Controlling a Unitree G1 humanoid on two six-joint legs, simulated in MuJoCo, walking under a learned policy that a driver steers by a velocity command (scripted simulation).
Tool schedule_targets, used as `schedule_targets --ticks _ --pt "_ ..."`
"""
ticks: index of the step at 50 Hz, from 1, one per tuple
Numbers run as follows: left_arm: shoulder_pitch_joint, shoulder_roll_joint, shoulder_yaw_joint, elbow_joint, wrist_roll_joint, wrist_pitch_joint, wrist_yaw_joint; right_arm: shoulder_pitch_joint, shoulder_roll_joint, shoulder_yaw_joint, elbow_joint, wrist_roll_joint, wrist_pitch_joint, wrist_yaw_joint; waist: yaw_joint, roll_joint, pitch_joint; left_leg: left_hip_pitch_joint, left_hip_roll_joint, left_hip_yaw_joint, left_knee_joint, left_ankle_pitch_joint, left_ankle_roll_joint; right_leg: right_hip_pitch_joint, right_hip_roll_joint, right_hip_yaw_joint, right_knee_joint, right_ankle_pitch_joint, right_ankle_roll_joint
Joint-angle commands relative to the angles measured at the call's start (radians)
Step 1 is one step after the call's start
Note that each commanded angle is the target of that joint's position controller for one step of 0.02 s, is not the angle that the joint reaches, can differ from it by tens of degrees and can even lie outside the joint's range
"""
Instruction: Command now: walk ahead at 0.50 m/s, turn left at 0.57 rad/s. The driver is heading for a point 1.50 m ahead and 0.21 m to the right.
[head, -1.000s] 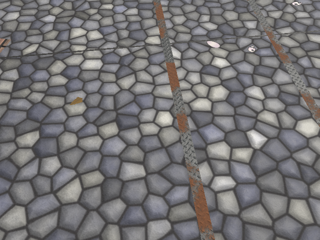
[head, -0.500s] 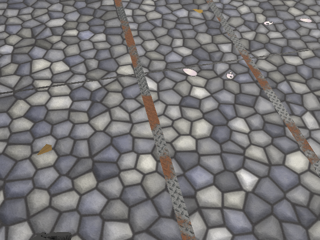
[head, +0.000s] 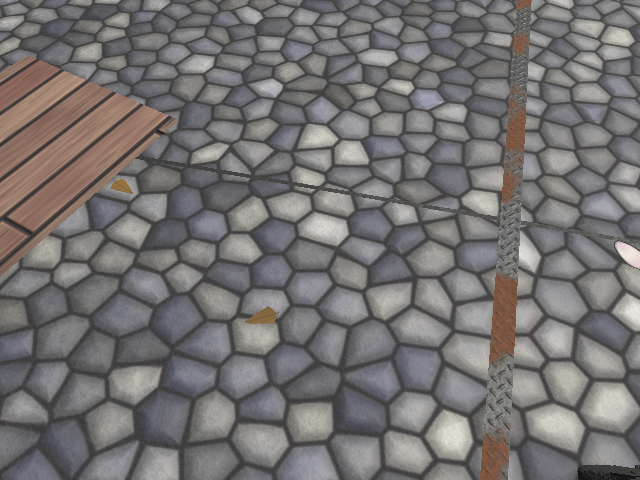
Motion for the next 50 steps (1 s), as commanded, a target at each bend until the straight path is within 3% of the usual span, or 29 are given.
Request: schedule_targets --ticks 1,3,4,5,6,7,8,9,10,11,12,14,18,23,28,31,32,33,34,35,36,37,38,39,40,41,44,48,50 --pt "-0.047 0.178 0.039 -0.055 -0.016 -0.006 0.005 -0.11 -0.033 0.002 -0.108 0.002 -0.011 0.019 -0.022 -0.106 0.051 0.03 -0.012 0.042 -0.084 -0.015 0.033 -0.009 -0.28 0.066 -0.052 0.442 -0.136" --pt "-0.035 0.205 0.046 -0.048 -0.024 0.005 0.007 -0.098 -0.057 -0.01 -0.12 -0.004 -0.007 0.024 -0.05 -0.124 0.021 0.127 -0.064 0.09 -0.112 -0.119 0.073 0.026 -0.288 0.032 0.044 0.715 -0.119" --pt "-0.028 0.222 0.049 -0.043 -0.027 0.011 0.009 -0.043 -0.08 -0.023 -0.114 -0.008 -0.004 0.022 -0.091 -0.139 -0.023 0.23 -0.103 0.115 -0.123 -0.166 0.097 0.031 -0.285 0.016 0.142 0.879 -0.111" --pt "-0.033 0.22 0.044 -0.04 -0.028 0.017 0.012 0.104 -0.117 -0.047 -0.074 -0.007 -0.001 0.016 -0.179 -0.122 -0.098 0.441 -0.145 0.131 -0.183 -0.124 0.13 -0.018 -0.26 -0.015 0.319 0.955 -0.091" --pt "-0.009 0.184 0.025 -0.04 -0.013 0.014 0.015 0.271 -0.17 -0.072 -0.027 -0.006 0.004 -0.002 -0.252 -0.07 -0.185 0.758 -0.101 0.031 -0.182 -0.073 0.167 -0.229 -0.228 -0.022 0.559 0.778 -0.06" --pt "0.115 0.04 -0.031 -0.082 0.023 -0.002 -0.005 0.302 -0.292 -0.083 -0.016 -0.007 -0.004 -0.013 -0.159 0.215 -0.324 1.15 0.223 -0.506 -0.226 -0.171 0.344 -0.675 -0.065 0.004 0.981 -0.145 0.005" --pt "0.065 0.115 -0.02 -0.054 -0.012 -0.03 -0.018 0.368 -0.214 -0.061 -0.029 -0.007 -0.007 -0.016 -0.232 0.129 -0.494 1.167 0.315 -0.764 -0.388 -0.295 0.39 -0.741 -0.018 0.223 1.139 -0.306 -0.004" --pt "-0.059 0.177 0.002 -0.09 -0.057 -0.036 -0.021 0.313 -0.177 -0.045 -0.016 -0.021 -0.016 -0.012 -0.246 0.068 -0.33 1.053 0.278 -0.586 -0.407 -0.239 0.325 -0.821 -0.063 0.236 1.165 -0.229 -0.017" --pt "-0.111 0.159 -0.007 -0.11 -0.053 -0.038 -0.014 0.241 -0.156 -0.036 -0.012 -0.019 -0.024 -0.013 -0.206 0.023 -0.215 0.888 0.239 -0.445 -0.417 -0.161 0.283 -0.812 -0.11 0.226 1.09 -0.137 -0.026" --pt "-0.127 0.15 -0.006 -0.102 -0.029 -0.032 -0.006 0.175 -0.117 -0.024 -0.007 -0.023 -0.031 -0.014 -0.166 -0.006 -0.14 0.745 0.201 -0.341 -0.439 -0.08 0.255 -0.766 -0.145 0.222 1.021 -0.074 -0.021" --pt "-0.091 0.148 -0.001 -0.09 -0.022 -0.017 -0.006 0.135 -0.086 -0.013 -0.008 -0.033 -0.041 -0.012 -0.122 0.017 -0.111 0.645 0.171 -0.266 -0.474 -0.026 0.239 -0.693 -0.169 0.236 0.983 -0.027 -0.02" --pt "-0.03 0.111 -0.004 -0.062 -0.025 0.016 -0.004 0.107 -0.072 -0.013 0.006 -0.035 -0.062 -0.008 -0.083 0.021 -0.091 0.552 0.156 -0.188 -0.549 -0.022 0.238 -0.623 -0.172 0.245 0.947 0.025 -0.01" --pt "-0.098 0.083 -0.004 -0.077 -0.02 0.038 0.002 0.123 -0.087 -0.02 0.057 -0.045 -0.083 -0.02 -0.086 -0.007 -0.008 0.537 0.137 -0.026 -0.61 0.068 0.206 -0.72 -0.148 0.289 0.8 0.205 0.013" --pt "-0.22 0.051 -0.017 -0.109 -0.014 0.023 -0.025 0.143 -0.108 -0.021 0.094 -0.037 -0.081 -0.038 -0.133 -0.011 0.033 0.583 0.108 0.123 -0.636 0.095 0.144 -0.69 -0.114 0.218 0.515 0.453 0.0" --pt "-0.346 0.039 -0.03 -0.185 -0.013 0.024 -0.057 0.223 -0.135 -0.032 0.15 -0.021 -0.046 -0.046 -0.181 -0.025 0.076 0.802 0.176 0.163 -0.566 0.224 0.14 -0.791 -0.095 0.162 0.392 0.341 -0.04" --pt "-0.326 0.066 -0.018 -0.217 -0.014 0.028 -0.074 0.202 -0.17 -0.041 0.148 -0.013 -0.02 -0.059 -0.139 0.023 0.021 0.861 0.186 0.205 -0.418 0.626 0.113 -0.686 -0.026 0.075 0.376 0.179 -0.087" --pt "-0.274 0.087 -0.006 -0.214 -0.014 0.032 -0.074 0.194 -0.185 -0.044 0.144 -0.012 -0.012 -0.066 -0.105 0.05 -0.022 0.862 0.183 0.216 -0.324 0.79 0.101 -0.601 0.011 0.046 0.385 0.125 -0.108" --pt "-0.165 0.126 0.015 -0.195 -0.016 0.035 -0.07 0.182 -0.195 -0.045 0.141 -0.012 -0.004 -0.072 -0.041 0.055 -0.084 0.827 0.168 0.229 -0.168 0.862 0.085 -0.451 0.048 0.036 0.366 0.111 -0.138" --pt "0.001 0.185 0.047 -0.16 -0.017 0.037 -0.056 0.161 -0.191 -0.04 0.132 -0.008 -0.005 -0.077 0.053 0.019 -0.166 0.686 0.126 0.246 0.065 0.742 0.048 -0.181 0.057 0.083 0.282 0.185 -0.183" --pt "0.105 0.298 0.078 -0.143 -0.014 0.045 -0.034 0.233 -0.094 -0.009 0.092 -0.036 -0.026 -0.067 0.03 -0.193 -0.282 0.273 0.01 0.237 0.442 0.096 -0.015 0.226 -0.191 0.494 0.292 0.191 -0.324" --pt "0.083 0.293 0.067 -0.166 -0.019 0.034 -0.035 0.235 -0.048 0.017 0.07 -0.035 -0.068 -0.048 -0.007 -0.243 -0.415 0.003 -0.168 0.025 0.676 -0.582 -0.039 0.414 -0.351 0.984 0.122 0.072 -0.471" --pt "0.078 0.22 0.046 -0.168 -0.01 0.029 -0.035 0.116 -0.124 -0.003 0.046 0.004 -0.101 -0.029 0.047 -0.153 -0.346 -0.109 -0.099 -0.085 0.698 -0.524 -0.013 0.379 -0.324 0.883 0.072 0.044 -0.41" --pt "0.026 0.182 0.036 -0.173 -0.011 0.024 -0.033 0.065 -0.127 0.0 0.024 0.019 -0.116 -0.024 0.021 -0.101 -0.22 -0.122 -0.053 -0.071 0.62 -0.435 0.006 0.238 -0.286 0.739 0.063 0.084 -0.365" --pt "-0.042 0.156 0.027 -0.183 -0.014 0.022 -0.033 0.06 -0.118 0.0 0.03 -0.001 -0.12 -0.03 -0.033 -0.031 -0.129 -0.076 -0.013 -0.058 0.514 -0.38 0.002 0.077 -0.241 0.633 0.05 0.179 -0.33" --pt "-0.093 0.121 0.015 -0.199 -0.009 0.021 -0.029 0.07 -0.131 -0.01 0.038 -0.023 -0.111 -0.036 -0.068 -0.041 -0.086 -0.008 0.014 -0.053 0.44 -0.341 -0.01 -0.038 -0.206 0.56 0.028 0.268 -0.313" --pt "-0.116 0.116 0.011 -0.215 0.001 0.021 -0.025 0.089 -0.128 -0.013 0.038 -0.029 -0.098 -0.035 -0.095 -0.066 -0.071 0.048 0.021 -0.053 0.412 -0.318 -0.024 -0.117 -0.185 0.536 0.004 0.313 -0.313" --pt "-0.114 0.152 0.021 -0.217 -0.003 0.017 -0.01 0.089 -0.091 -0.004 0.028 -0.039 -0.071 -0.04 -0.114 -0.079 -0.049 0.09 0.014 -0.017 0.27 -0.251 -0.077 -0.249 -0.147 0.449 -0.023 0.428 -0.312" --pt "-0.06 0.178 0.031 -0.198 -0.014 0.029 0.009 -0.07 -0.045 0.019 -0.011 -0.036 -0.073 -0.036 -0.051 -0.12 -0.029 0.181 -0.049 0.005 -0.066 0.026 -0.099 -0.327 -0.068 0.37 0.005 0.331 -0.241" --pt "-0.018 0.183 0.033 -0.186 -0.017 0.036 0.01 -0.124 -0.058 0.017 -0.026 -0.021 -0.078 -0.028 -0.023 -0.135 -0.035 0.222 -0.078 -0.002 -0.152 0.091 -0.099 -0.311 -0.083 0.412 0.021 0.257 -0.225"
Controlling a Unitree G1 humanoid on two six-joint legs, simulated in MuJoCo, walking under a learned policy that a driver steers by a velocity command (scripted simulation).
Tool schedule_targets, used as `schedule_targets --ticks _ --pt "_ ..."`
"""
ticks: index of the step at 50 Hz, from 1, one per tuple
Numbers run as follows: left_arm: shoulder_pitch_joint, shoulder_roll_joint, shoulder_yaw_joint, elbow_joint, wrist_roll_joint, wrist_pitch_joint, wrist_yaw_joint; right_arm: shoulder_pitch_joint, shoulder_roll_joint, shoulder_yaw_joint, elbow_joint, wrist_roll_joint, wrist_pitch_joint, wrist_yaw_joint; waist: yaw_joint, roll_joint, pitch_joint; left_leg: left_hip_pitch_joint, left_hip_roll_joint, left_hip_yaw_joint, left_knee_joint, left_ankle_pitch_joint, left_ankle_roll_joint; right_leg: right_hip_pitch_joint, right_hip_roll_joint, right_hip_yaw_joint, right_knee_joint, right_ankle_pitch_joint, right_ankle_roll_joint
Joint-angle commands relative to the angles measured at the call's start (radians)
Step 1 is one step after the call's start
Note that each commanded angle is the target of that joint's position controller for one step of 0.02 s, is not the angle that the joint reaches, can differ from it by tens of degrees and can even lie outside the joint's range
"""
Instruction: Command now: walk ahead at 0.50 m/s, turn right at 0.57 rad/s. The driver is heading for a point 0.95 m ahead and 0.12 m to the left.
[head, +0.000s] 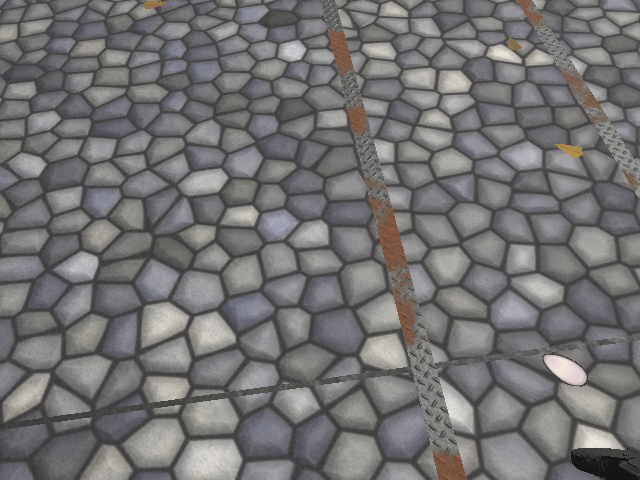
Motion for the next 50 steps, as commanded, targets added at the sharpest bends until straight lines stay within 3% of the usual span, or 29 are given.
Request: schedule_targets --ticks 1,5,6,7,8,9,10,11,12,13,15,18,21,25,28,30,31,32,33,34,35,36,37,38,40,42,46,50 --pt "0.021 0.176 0.05 -0.051 -0.009 -0.005 0.011 -0.094 -0.067 -0.013 -0.082 0.015 -0.018 0.01 0.014 -0.124 -0.049 0.183 -0.082 0.053 -0.129 0.111 -0.004 -0.099 -0.197 0.163 -0.073 0.155 -0.134" --pt "0.031 0.152 0.044 -0.036 0.0 -0.001 0.015 -0.033 -0.112 -0.032 -0.067 0.015 -0.037 0.025 -0.024 -0.159 -0.055 0.235 -0.065 0.04 -0.193 0.019 0.062 0.023 -0.267 0.248 0.039 0.145 -0.102" --pt "0.024 0.137 0.039 -0.038 0.004 0.0 0.014 0.034 -0.122 -0.042 -0.048 0.009 -0.04 0.022 -0.061 -0.16 -0.074 0.324 -0.078 0.064 -0.223 -0.004 0.088 0.023 -0.242 0.238 0.1 0.215 -0.084" --pt "0.026 0.097 0.024 -0.044 0.01 -0.002 0.009 0.137 -0.153 -0.055 -0.03 -0.004 -0.046 0.017 -0.11 -0.131 -0.155 0.494 -0.027 0.027 -0.215 -0.013 0.132 -0.01 -0.188 0.192 0.26 0.255 -0.053" --pt "0.101 0.042 0.003 -0.059 0.025 -0.007 0.009 0.272 -0.224 -0.071 -0.018 -0.016 -0.046 0.014 -0.125 0.04 -0.306 0.787 0.156 -0.211 -0.195 -0.032 0.222 -0.188 -0.093 0.105 0.566 0.016 -0.004" --pt "0.218 0.025 -0.006 -0.058 -0.013 -0.018 0.008 0.357 -0.267 -0.088 0.039 -0.005 -0.031 0.028 -0.092 0.353 -0.365 0.978 0.307 -0.676 -0.36 -0.354 0.366 -0.5 -0.003 0.031 0.846 -0.361 0.05" --pt "0.147 0.125 0.012 -0.043 -0.024 -0.02 0.01 0.331 -0.172 -0.065 0.023 0.02 -0.03 0.031 -0.129 0.186 -0.255 0.919 0.291 -0.696 -0.415 -0.579 0.338 -0.61 -0.059 0.085 0.946 -0.319 0.052" --pt "0.019 0.158 0.021 -0.068 -0.017 -0.019 0.009 0.272 -0.128 -0.05 0.015 0.018 -0.023 0.026 -0.144 0.088 -0.138 0.8 0.254 -0.538 -0.418 -0.53 0.299 -0.637 -0.095 0.055 0.951 -0.227 0.049" --pt "-0.048 0.146 0.018 -0.085 -0.001 -0.02 0.01 0.226 -0.113 -0.041 0.009 0.006 -0.018 0.025 -0.129 0.026 -0.079 0.685 0.211 -0.42 -0.428 -0.397 0.285 -0.608 -0.129 0.021 0.916 -0.164 0.049" --pt "-0.072 0.129 0.018 -0.096 0.01 -0.024 0.007 0.197 -0.095 -0.034 0.014 0.0 -0.015 0.023 -0.106 0.026 -0.042 0.609 0.174 -0.343 -0.446 -0.293 0.286 -0.586 -0.163 0.01 0.852 -0.114 0.049" --pt "-0.047 0.095 0.014 -0.09 0.007 -0.025 0.0 0.189 -0.07 -0.024 0.023 -0.002 -0.018 0.02 -0.074 0.076 -0.05 0.549 0.125 -0.244 -0.48 -0.159 0.279 -0.509 -0.195 -0.015 0.772 -0.072 0.054" --pt "-0.091 0.058 0.001 -0.106 0.014 -0.023 -0.002 0.219 -0.107 -0.032 0.049 0.014 -0.021 0.014 -0.077 0.062 -0.039 0.538 0.129 -0.161 -0.518 -0.016 0.306 -0.529 -0.209 -0.05 0.638 -0.028 0.076" --pt "-0.18 0.034 -0.013 -0.124 0.015 -0.029 -0.008 0.242 -0.136 -0.038 0.071 0.019 -0.009 0.007 -0.104 0.044 -0.028 0.54 0.111 -0.078 -0.538 0.043 0.293 -0.511 -0.208 -0.073 0.446 0.124 0.09" --pt "-0.306 0.03 -0.017 -0.154 0.007 -0.043 -0.022 0.317 -0.148 -0.037 0.111 0.033 0.007 0.005 -0.146 0.039 0.001 0.524 0.093 -0.042 -0.516 0.06 0.273 -0.414 -0.163 -0.1 0.252 0.254 0.101" --pt "-0.352 0.052 -0.009 -0.174 0.001 -0.057 -0.037 0.345 -0.162 -0.041 0.128 0.039 0.024 -0.001 -0.141 0.049 0.012 0.573 0.126 -0.093 -0.465 0.054 0.26 -0.375 -0.141 -0.087 0.171 0.222 0.087" --pt "-0.302 0.081 0.004 -0.163 0.002 -0.066 -0.038 0.332 -0.18 -0.048 0.131 0.039 0.034 -0.007 -0.094 0.064 -0.01 0.589 0.138 -0.116 -0.401 0.099 0.237 -0.273 -0.128 -0.089 0.12 0.176 0.065" --pt "-0.211 0.11 0.021 -0.135 0.012 -0.069 -0.031 0.316 -0.172 -0.045 0.129 0.037 0.038 -0.01 -0.041 0.055 -0.055 0.574 0.093 -0.089 -0.293 0.239 0.207 -0.131 -0.111 -0.104 0.071 0.195 0.04" --pt "-0.087 0.158 0.04 -0.112 0.033 -0.072 -0.021 0.309 -0.14 -0.034 0.116 0.027 0.036 -0.011 0.018 0.041 -0.162 0.492 0.03 -0.049 -0.108 0.245 0.164 0.091 -0.172 -0.069 0.093 0.294 0.001" --pt "0.057 0.248 0.059 -0.105 0.058 -0.066 -0.009 0.324 -0.064 -0.009 0.075 -0.005 0.027 -0.013 0.054 -0.131 -0.333 0.237 -0.075 0.015 0.234 -0.099 0.1 0.426 -0.413 0.149 0.179 0.565 -0.081" --pt "0.056 0.249 0.057 -0.103 0.054 -0.047 -0.013 0.447 -0.028 0.004 0.071 0.017 0.018 -0.014 0.003 -0.368 -0.474 0.019 -0.15 -0.001 0.466 -0.636 0.06 0.565 -0.582 0.453 0.106 0.592 -0.206" --pt "0.027 0.163 0.036 -0.113 0.042 -0.036 -0.012 0.4 -0.134 -0.027 0.088 0.038 0.026 -0.017 0.021 -0.226 -0.388 -0.028 -0.095 -0.049 0.564 -0.603 0.047 0.466 -0.532 0.389 0.08 0.557 -0.183" --pt "-0.031 0.12 0.021 -0.112 0.03 -0.031 -0.009 0.326 -0.15 -0.037 0.068 0.043 0.037 -0.02 0.007 -0.18 -0.265 -0.067 -0.068 -0.012 0.578 -0.547 0.039 0.349 -0.498 0.241 0.073 0.612 -0.157" --pt "-0.085 0.093 0.012 -0.106 0.027 -0.029 -0.011 0.305 -0.134 -0.039 0.071 0.034 0.053 -0.024 -0.024 -0.127 -0.202 -0.039 -0.035 0.01 0.556 -0.494 0.026 0.228 -0.453 0.149 0.047 0.652 -0.142" --pt "-0.135 0.076 0.009 -0.101 0.027 -0.029 -0.013 0.306 -0.119 -0.043 0.069 0.027 0.072 -0.026 -0.058 -0.13 -0.151 0.008 -0.009 0.018 0.517 -0.452 0.019 0.114 -0.422 0.078 0.01 0.632 -0.133" --pt "-0.199 0.086 0.015 -0.089 0.044 -0.038 -0.013 0.324 -0.078 -0.042 0.06 0.031 0.107 -0.029 -0.101 -0.164 -0.113 0.112 -0.007 0.049 0.492 -0.378 0.002 -0.046 -0.394 -0.019 -0.07 0.596 -0.14" --pt "-0.227 0.106 0.024 -0.075 0.045 -0.042 -0.003 0.289 -0.063 -0.042 0.029 0.025 0.122 -0.031 -0.109 -0.163 -0.09 0.106 0.0 0.055 0.41 -0.309 -0.008 -0.078 -0.403 -0.08 -0.108 0.583 -0.152" --pt "-0.231 0.135 0.035 -0.049 0.032 -0.024 0.021 0.199 -0.052 -0.036 -0.022 0.018 0.121 -0.006 -0.085 -0.133 -0.11 0.168 0.008 0.079 0.19 -0.131 0.015 -0.045 -0.396 -0.183 -0.115 0.519 -0.139" --pt "-0.208 0.176 0.048 -0.022 0.01 0.0 0.019 0.116 -0.081 -0.047 -0.078 0.018 0.133 0.02 -0.057 -0.127 -0.095 0.198 -0.005 0.112 0.057 -0.163 0.047 0.017 -0.427 -0.205 -0.067 0.441 -0.118"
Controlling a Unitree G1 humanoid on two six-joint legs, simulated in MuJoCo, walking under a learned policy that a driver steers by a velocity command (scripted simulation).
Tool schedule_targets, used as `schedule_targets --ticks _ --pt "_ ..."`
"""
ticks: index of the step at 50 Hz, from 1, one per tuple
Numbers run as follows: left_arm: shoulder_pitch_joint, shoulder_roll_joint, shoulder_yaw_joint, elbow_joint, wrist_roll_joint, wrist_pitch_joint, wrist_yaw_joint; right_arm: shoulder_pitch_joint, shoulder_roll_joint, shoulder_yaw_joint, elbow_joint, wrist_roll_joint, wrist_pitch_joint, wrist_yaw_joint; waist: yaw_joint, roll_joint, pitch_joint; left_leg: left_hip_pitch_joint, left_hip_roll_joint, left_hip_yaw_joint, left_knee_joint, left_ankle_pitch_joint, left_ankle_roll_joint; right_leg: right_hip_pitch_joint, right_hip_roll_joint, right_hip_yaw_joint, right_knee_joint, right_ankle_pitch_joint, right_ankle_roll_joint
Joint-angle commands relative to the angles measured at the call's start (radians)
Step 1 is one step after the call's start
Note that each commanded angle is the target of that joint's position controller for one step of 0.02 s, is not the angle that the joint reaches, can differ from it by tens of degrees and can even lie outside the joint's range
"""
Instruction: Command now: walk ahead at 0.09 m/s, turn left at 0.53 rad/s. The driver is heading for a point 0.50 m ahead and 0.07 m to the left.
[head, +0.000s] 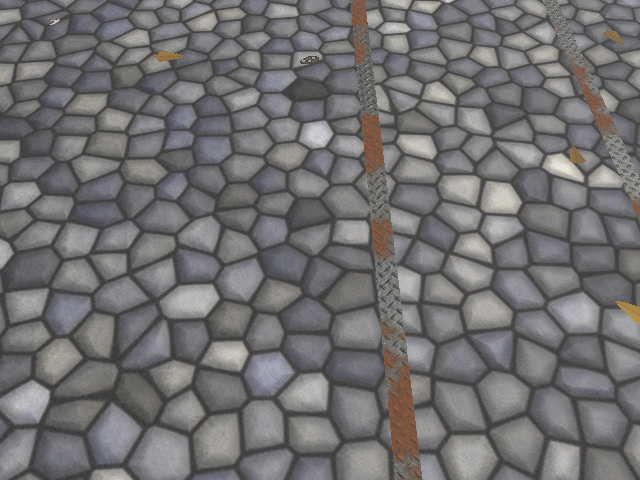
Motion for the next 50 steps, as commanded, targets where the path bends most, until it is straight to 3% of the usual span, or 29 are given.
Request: schedule_targets --ticks 1,4,5,6,7,8,9,10,11,13,17,23,26,27,28,29,30,32,33,37,39,41,42,43,44,45,46,48,50 --pt "-0.063 0.184 0.048 -0.063 -0.021 0.0 0.001 0.008 -0.076 -0.024 -0.089 -0.001 0.006 0.018 -0.024 -0.125 -0.114 0.114 0.003 0.012 -0.075 -0.034 0.031 0.057 -0.302 0.117 -0.046 0.399 -0.172" --pt "-0.058 0.182 0.05 -0.045 -0.043 0.013 0.0 0.035 -0.092 -0.039 -0.1 -0.003 0.011 0.021 -0.053 -0.108 -0.12 0.235 -0.047 0.054 -0.272 0.042 0.086 0.065 -0.274 0.081 0.108 0.358 -0.1" --pt "0.009 0.154 0.045 -0.021 -0.03 0.014 -0.004 0.091 -0.15 -0.061 -0.09 -0.007 0.008 0.007 -0.062 -0.017 -0.157 0.376 -0.045 0.002 -0.356 0.276 0.126 0.012 -0.206 0.032 0.26 0.302 -0.037" --pt "0.027 0.109 0.028 -0.051 0.019 0.009 -0.009 0.147 -0.285 -0.093 -0.103 -0.014 0.006 -0.017 -0.047 0.25 -0.212 0.607 0.185 -0.312 -0.337 0.753 0.24 -0.256 -0.085 -0.031 0.578 -0.11 0.057" --pt "-0.021 0.095 0.016 -0.087 0.026 0.012 -0.007 0.132 -0.278 -0.081 -0.129 -0.035 -0.007 -0.012 -0.072 0.295 -0.296 0.652 0.331 -0.564 -0.388 0.708 0.449 -0.456 0.041 0.125 0.816 -0.516 0.099" --pt "-0.077 0.143 0.029 -0.082 0.004 0.018 -0.008 0.129 -0.224 -0.066 -0.128 -0.028 -0.025 0.0 -0.107 0.137 -0.296 0.619 0.289 -0.493 -0.414 0.637 0.431 -0.478 0.015 0.239 0.897 -0.484 0.086" --pt "-0.093 0.133 0.029 -0.087 -0.013 0.023 -0.003 0.09 -0.199 -0.058 -0.123 -0.019 -0.038 -0.002 -0.077 0.097 -0.245 0.572 0.235 -0.409 -0.409 0.549 0.372 -0.496 -0.002 0.256 0.886 -0.405 0.068" --pt "-0.08 0.129 0.03 -0.071 -0.006 0.029 0.008 0.045 -0.175 -0.052 -0.125 -0.004 -0.039 -0.006 -0.053 0.04 -0.21 0.522 0.188 -0.359 -0.415 0.456 0.319 -0.495 -0.019 0.264 0.829 -0.335 0.067" --pt "-0.079 0.145 0.036 -0.07 0.004 0.034 0.017 0.001 -0.159 -0.046 -0.133 0.004 -0.034 -0.015 -0.033 0.054 -0.192 0.47 0.164 -0.335 -0.428 0.398 0.294 -0.465 -0.026 0.268 0.776 -0.279 0.07" --pt "-0.056 0.128 0.034 -0.064 0.002 0.038 0.016 -0.025 -0.159 -0.043 -0.147 -0.01 -0.024 -0.025 -0.01 0.088 -0.198 0.403 0.127 -0.317 -0.442 0.39 0.289 -0.39 0.006 0.256 0.728 -0.219 0.083" --pt "-0.07 0.095 0.02 -0.064 -0.002 0.038 0.014 -0.012 -0.176 -0.053 -0.147 -0.006 -0.018 -0.04 -0.026 0.093 -0.208 0.385 0.105 -0.339 -0.438 0.278 0.283 -0.324 0.032 0.27 0.529 -0.171 0.1" --pt "-0.058 0.109 0.022 -0.065 -0.011 0.029 -0.008 -0.022 -0.161 -0.046 -0.15 -0.01 -0.003 -0.032 -0.045 0.142 -0.191 0.341 0.096 -0.431 -0.423 0.113 0.262 -0.202 0.044 0.264 0.332 -0.154 0.079" --pt "-0.001 0.097 0.021 -0.052 0.0 0.017 -0.024 -0.021 -0.129 -0.03 -0.139 0.0 0.006 -0.033 -0.009 0.121 -0.175 0.284 0.041 -0.41 -0.356 0.074 0.195 -0.035 0.031 0.237 0.063 0.02 0.028" --pt "0.014 0.151 0.03 -0.059 0.021 0.016 -0.021 0.016 -0.092 -0.018 -0.134 -0.008 0.003 -0.034 -0.025 0.011 -0.172 0.211 -0.025 -0.343 -0.251 -0.057 0.133 0.033 -0.109 0.368 -0.01 0.062 -0.021" --pt "-0.023 0.228 0.043 -0.06 0.037 0.022 -0.017 0.038 -0.071 -0.014 -0.153 -0.01 -0.006 -0.033 -0.084 -0.236 -0.118 0.083 -0.183 -0.16 -0.124 -0.273 0.073 0.007 -0.264 0.57 -0.064 0.157 -0.15" --pt "-0.045 0.175 0.031 -0.08 0.051 0.015 -0.014 0.003 -0.136 -0.032 -0.151 -0.023 -0.016 -0.037 -0.038 -0.266 -0.112 0.1 -0.154 -0.162 0.069 -0.404 0.03 -0.075 -0.356 0.678 -0.099 0.17 -0.259" --pt "-0.071 0.157 0.024 -0.09 0.041 0.01 -0.009 0.001 -0.178 -0.051 -0.137 -0.012 -0.017 -0.037 -0.037 -0.214 -0.095 0.083 -0.151 -0.179 0.203 -0.386 0.014 -0.072 -0.327 0.638 -0.091 0.176 -0.264" --pt "-0.102 0.139 0.019 -0.086 0.006 0.006 -0.002 0.035 -0.146 -0.051 -0.099 -0.011 -0.004 -0.043 -0.052 -0.163 -0.084 0.043 -0.145 -0.191 0.289 -0.314 -0.017 -0.017 -0.247 0.522 -0.051 0.201 -0.201" --pt "-0.099 0.115 0.009 -0.08 -0.001 0.006 0.0 0.041 -0.112 -0.042 -0.088 -0.01 0.001 -0.044 -0.05 -0.153 -0.086 0.05 -0.139 -0.196 0.285 -0.29 -0.031 0.001 -0.227 0.484 -0.033 0.265 -0.192" --pt "-0.065 0.103 0.003 -0.055 0.002 0.028 -0.001 -0.01 -0.015 0.001 -0.093 -0.007 -0.003 -0.034 -0.013 -0.211 -0.123 0.203 -0.085 -0.065 -0.044 -0.267 -0.055 0.051 -0.153 0.367 0.012 0.364 -0.169" --pt "-0.028 0.129 0.008 -0.04 -0.003 0.039 -0.002 -0.004 -0.035 -0.004 -0.079 0.004 -0.004 -0.032 -0.001 -0.223 -0.132 0.279 -0.09 -0.031 -0.222 -0.192 -0.049 0.069 -0.161 0.386 0.037 0.377 -0.174" --pt "-0.002 0.119 0.001 -0.023 -0.017 0.037 -0.005 0.038 -0.053 -0.007 -0.047 -0.003 -0.005 -0.031 -0.021 -0.19 -0.119 0.415 -0.089 -0.032 -0.47 0.044 -0.012 0.026 -0.145 0.385 0.049 0.341 -0.13" --pt "0.022 0.108 -0.006 -0.016 -0.008 0.023 -0.01 0.039 -0.094 -0.011 -0.053 -0.014 -0.004 -0.037 -0.01 -0.134 -0.138 0.506 -0.03 -0.103 -0.46 0.169 0.018 -0.031 -0.134 0.378 0.053 0.27 -0.077" --pt "0.044 0.099 -0.01 -0.019 0.018 0.005 -0.023 0.049 -0.16 -0.023 -0.056 -0.021 0.0 -0.046 0.027 0.001 -0.166 0.568 0.05 -0.166 -0.368 0.381 0.06 -0.089 -0.074 0.314 0.094 0.175 -0.03" --pt "0.034 0.064 -0.019 -0.01 0.016 -0.003 -0.025 0.033 -0.12 -0.017 -0.033 -0.026 -0.001 -0.035 0.029 0.109 -0.176 0.458 0.037 -0.158 -0.357 0.202 0.103 -0.022 -0.02 0.241 0.068 0.037 0.02" --pt "-0.022 0.087 -0.018 -0.001 0.019 0.0 -0.023 0.031 -0.066 -0.005 -0.036 -0.028 -0.007 -0.025 -0.01 0.061 -0.152 0.418 0.004 -0.151 -0.391 0.001 0.104 -0.005 0.002 0.214 0.1 -0.026 0.048" --pt "-0.049 0.08 -0.018 0.001 0.009 0.007 -0.02 0.048 -0.064 -0.004 -0.021 -0.034 -0.01 -0.026 -0.026 0.06 -0.126 0.395 -0.003 -0.151 -0.421 -0.191 0.103 -0.042 0.029 0.187 0.141 -0.106 0.046" --pt "-0.06 0.078 -0.016 -0.007 -0.014 0.019 -0.012 0.091 -0.13 -0.021 -0.013 -0.026 -0.022 -0.03 -0.056 0.15 -0.012 0.354 0.066 -0.26 -0.523 -0.529 0.15 -0.201 0.071 0.14 0.277 -0.253 0.026" --pt "-0.1 0.086 -0.009 -0.037 -0.034 0.007 -0.014 0.147 -0.156 -0.029 0.004 -0.019 -0.043 -0.04 -0.083 0.218 0.081 0.33 0.205 -0.425 -0.62 -0.632 0.229 -0.331 0.028 0.175 0.451 -0.267 -0.01"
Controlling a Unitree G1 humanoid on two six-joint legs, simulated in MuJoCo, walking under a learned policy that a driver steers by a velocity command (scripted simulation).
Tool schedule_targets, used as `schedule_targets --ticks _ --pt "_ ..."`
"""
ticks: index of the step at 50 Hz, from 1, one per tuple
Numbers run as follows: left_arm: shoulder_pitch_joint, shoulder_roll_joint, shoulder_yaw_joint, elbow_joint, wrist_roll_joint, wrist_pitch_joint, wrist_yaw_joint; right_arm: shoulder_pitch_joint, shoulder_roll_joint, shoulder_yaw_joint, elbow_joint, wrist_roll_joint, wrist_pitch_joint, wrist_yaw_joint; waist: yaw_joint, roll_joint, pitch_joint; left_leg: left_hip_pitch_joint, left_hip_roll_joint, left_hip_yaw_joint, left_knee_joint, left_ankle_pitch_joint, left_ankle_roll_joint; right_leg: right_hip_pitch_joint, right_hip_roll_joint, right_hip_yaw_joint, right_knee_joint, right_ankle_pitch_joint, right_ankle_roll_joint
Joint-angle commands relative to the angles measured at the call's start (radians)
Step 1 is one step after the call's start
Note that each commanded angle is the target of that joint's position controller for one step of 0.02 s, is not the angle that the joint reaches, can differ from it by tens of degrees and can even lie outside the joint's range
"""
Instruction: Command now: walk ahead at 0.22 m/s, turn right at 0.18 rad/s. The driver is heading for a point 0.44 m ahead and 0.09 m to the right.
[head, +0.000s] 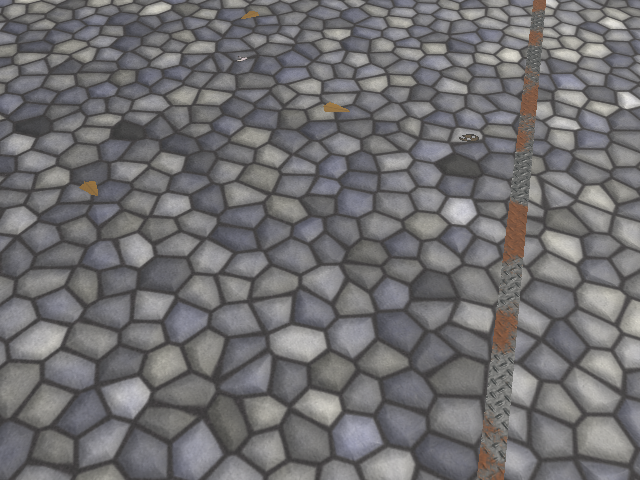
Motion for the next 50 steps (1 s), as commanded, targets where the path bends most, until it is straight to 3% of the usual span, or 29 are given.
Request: schedule_targets --ticks 1,3,5,7,9,10,11,12,13,14,15,16,17,21,25,29,31,33,34,35,36,37,38,39,40,43,45,47,50 --pt "-0.137 0.113 0.035 -0.113 -0.029 -0.029 -0.001 0.081 -0.211 -0.061 -0.025 0.007 -0.043 -0.017 -0.075 0.266 0.16 -0.02 0.325 -0.417 -0.374 -0.45 0.214 -0.309 -0.021 0.006 0.248 -0.129 -0.048" --pt "-0.125 0.108 0.037 -0.116 -0.037 -0.04 -0.015 0.069 -0.191 -0.059 -0.022 0.024 -0.065 -0.021 -0.065 0.216 0.152 0.088 0.346 -0.385 -0.377 -0.347 0.209 -0.406 -0.069 0.047 0.261 -0.147 -0.077" --pt "-0.102 0.095 0.032 -0.103 -0.025 -0.046 -0.031 0.008 -0.198 -0.064 -0.03 0.033 -0.073 -0.017 -0.043 0.166 0.108 0.075 0.295 -0.236 -0.367 -0.176 0.167 -0.283 -0.074 0.001 0.144 -0.07 -0.083" --pt "-0.005 0.091 0.033 -0.063 -0.018 -0.043 -0.044 -0.06 -0.212 -0.071 -0.042 0.035 -0.071 -0.005 0.013 0.149 0.053 -0.047 0.227 -0.084 -0.318 -0.084 0.135 -0.026 -0.031 -0.081 0.026 0.088 -0.072" --pt "0.174 0.115 0.055 0.009 -0.014 -0.031 -0.043 -0.061 -0.174 -0.061 -0.043 0.026 -0.068 0.002 0.079 0.081 -0.002 -0.182 0.166 0.024 -0.133 -0.083 0.104 0.226 0.059 -0.154 -0.009 0.124 -0.06" --pt "0.273 0.157 0.075 0.03 -0.02 -0.03 -0.037 -0.062 -0.124 -0.045 -0.049 0.014 -0.073 0.005 0.121 -0.052 -0.014 -0.26 0.11 0.111 0.137 -0.024 0.058 0.325 0.026 -0.051 -0.092 0.076 -0.09" --pt "0.316 0.287 0.093 0.003 -0.014 -0.04 -0.024 -0.081 -0.045 -0.023 -0.106 -0.006 -0.084 0.003 0.1 -0.361 -0.018 -0.507 -0.012 0.14 0.562 -0.211 -0.033 0.387 -0.234 0.519 -0.339 -0.108 -0.235" --pt "0.282 0.281 0.08 -0.035 0.0 -0.062 -0.037 -0.062 -0.079 -0.026 -0.134 0.041 -0.111 0.003 0.076 -0.305 -0.061 -0.65 -0.049 -0.032 0.707 -0.251 -0.014 0.406 -0.352 0.893 -0.537 -0.381 -0.368" --pt "0.219 0.235 0.068 -0.054 0.004 -0.078 -0.038 -0.102 -0.141 -0.039 -0.133 0.074 -0.131 0.008 0.064 -0.178 0.039 -0.737 0.021 -0.058 0.757 -0.172 0.016 0.366 -0.371 0.85 -0.534 -0.417 -0.357" --pt "0.184 0.19 0.056 -0.065 0.004 -0.085 -0.037 -0.117 -0.168 -0.045 -0.123 0.061 -0.145 0.012 0.052 -0.09 0.072 -0.718 0.06 -0.057 0.714 -0.072 0.039 0.323 -0.328 0.718 -0.493 -0.308 -0.312" --pt "0.149 0.185 0.051 -0.077 0.007 -0.082 -0.032 -0.11 -0.157 -0.046 -0.104 0.03 -0.152 0.01 0.031 -0.032 0.07 -0.666 0.087 -0.056 0.644 0.007 0.043 0.281 -0.276 0.6 -0.468 -0.166 -0.272" --pt "0.133 0.176 0.046 -0.086 0.009 -0.079 -0.025 -0.107 -0.162 -0.052 -0.098 0.01 -0.153 0.012 0.019 -0.041 0.063 -0.605 0.099 -0.053 0.563 0.068 0.037 0.249 -0.229 0.503 -0.467 -0.045 -0.246" --pt "0.141 0.164 0.042 -0.088 0.008 -0.075 -0.018 -0.112 -0.158 -0.055 -0.094 0.005 -0.149 0.018 0.017 -0.061 0.052 -0.562 0.093 -0.044 0.509 0.119 0.026 0.241 -0.196 0.441 -0.475 0.035 -0.231" --pt "0.206 0.169 0.046 -0.082 -0.005 -0.067 0.013 -0.199 -0.111 -0.044 -0.117 0.008 -0.135 0.025 0.031 -0.042 0.05 -0.539 0.04 -0.009 0.272 0.28 -0.031 0.241 -0.145 0.305 -0.476 0.307 -0.222" --pt "0.255 0.172 0.052 -0.069 -0.01 -0.054 0.029 -0.34 -0.077 -0.028 -0.155 0.02 -0.141 0.044 0.073 -0.076 0.075 -0.443 -0.003 0.007 0.058 0.419 -0.055 0.166 -0.117 0.272 -0.462 0.315 -0.199" --pt "0.287 0.157 0.051 -0.044 -0.01 -0.052 0.029 -0.397 -0.082 -0.021 -0.165 0.029 -0.153 0.067 0.098 -0.08 0.096 -0.414 0.007 0.023 -0.033 0.481 -0.02 0.237 -0.167 0.254 -0.446 0.35 -0.192" --pt "0.291 0.15 0.051 -0.031 -0.004 -0.04 0.03 -0.384 -0.101 -0.028 -0.167 0.022 -0.158 0.071 0.079 -0.09 0.093 -0.382 -0.008 0.033 -0.071 0.422 0.017 0.3 -0.17 0.246 -0.369 0.547 -0.164" --pt "0.266 0.171 0.058 -0.042 0.001 -0.03 0.032 -0.258 -0.145 -0.05 -0.132 0.005 -0.165 0.063 0.014 -0.122 -0.008 -0.215 -0.064 0.074 -0.081 0.38 0.066 0.347 -0.141 0.231 -0.195 0.932 -0.128" --pt "0.232 0.173 0.055 -0.059 0.003 -0.028 0.03 -0.13 -0.172 -0.06 -0.1 -0.002 -0.169 0.057 -0.061 -0.116 -0.102 -0.029 -0.039 0.073 -0.114 0.505 0.102 0.309 -0.099 0.199 -0.036 1.006 -0.093" --pt "0.21 0.133 0.04 -0.097 0.023 -0.03 0.029 0.04 -0.221 -0.064 -0.073 -0.025 -0.17 0.049 -0.12 -0.028 -0.27 0.313 0.143 -0.106 -0.022 0.786 0.175 0.104 -0.045 0.204 0.231 0.733 -0.06" --pt "0.426 0.019 0.008 -0.058 0.018 -0.034 0.018 0.096 -0.253 -0.068 -0.037 -0.023 -0.157 0.056 -0.031 0.298 -0.45 0.672 0.446 -0.503 0.016 1.042 0.384 -0.219 0.141 0.169 0.631 -0.259 0.019" --pt "0.442 0.144 0.031 -0.023 -0.005 -0.033 0.015 0.117 -0.181 -0.058 -0.033 0.006 -0.144 0.062 -0.071 0.191 -0.489 0.626 0.423 -0.581 -0.055 0.822 0.374 -0.266 0.111 0.25 0.729 -0.275 0.025" --pt "0.286 0.193 0.048 -0.06 -0.022 -0.029 0.016 0.019 -0.145 -0.043 -0.047 0.019 -0.136 0.058 -0.079 0.132 -0.304 0.467 0.37 -0.422 -0.096 0.746 0.327 -0.316 0.058 0.213 0.722 -0.216 0.032" --pt "0.189 0.19 0.046 -0.088 -0.011 -0.025 0.023 -0.066 -0.115 -0.028 -0.047 0.016 -0.128 0.054 -0.055 0.05 -0.193 0.3 0.311 -0.317 -0.135 0.745 0.285 -0.301 0.014 0.159 0.656 -0.149 0.042" --pt "0.146 0.177 0.048 -0.101 0.005 -0.018 0.028 -0.108 -0.091 -0.015 -0.044 0.009 -0.126 0.054 -0.03 0.029 -0.122 0.166 0.279 -0.259 -0.164 0.778 0.274 -0.271 -0.016 0.139 0.595 -0.112 0.05" --pt "0.21 0.078 0.03 -0.091 0.008 0.009 0.032 -0.164 -0.086 -0.009 -0.004 -0.013 -0.125 0.058 0.045 0.113 -0.089 -0.062 0.199 -0.117 -0.232 0.813 0.256 -0.073 -0.052 0.09 0.344 -0.065 0.069" --pt "0.189 0.053 0.017 -0.098 0.016 0.014 0.038 -0.179 -0.115 -0.015 0.016 -0.013 -0.119 0.052 0.044 0.13 -0.115 -0.101 0.191 -0.073 -0.233 0.845 0.259 0.009 -0.052 0.062 0.184 -0.024 0.077" --pt "0.164 0.074 0.02 -0.097 0.015 0.022 0.038 -0.161 -0.146 -0.023 0.037 -0.004 -0.103 0.044 0.027 0.126 -0.15 -0.098 0.198 -0.073 -0.246 0.682 0.25 0.073 -0.048 0.05 0.084 0.111 0.071" --pt "0.11 0.092 0.027 -0.102 0.023 0.036 0.035 -0.179 -0.139 -0.012 0.054 0.006 -0.08 0.041 0.029 0.105 -0.093 -0.186 0.167 -0.079 -0.262 0.188 0.198 0.17 -0.031 0.03 -0.067 0.244 0.039"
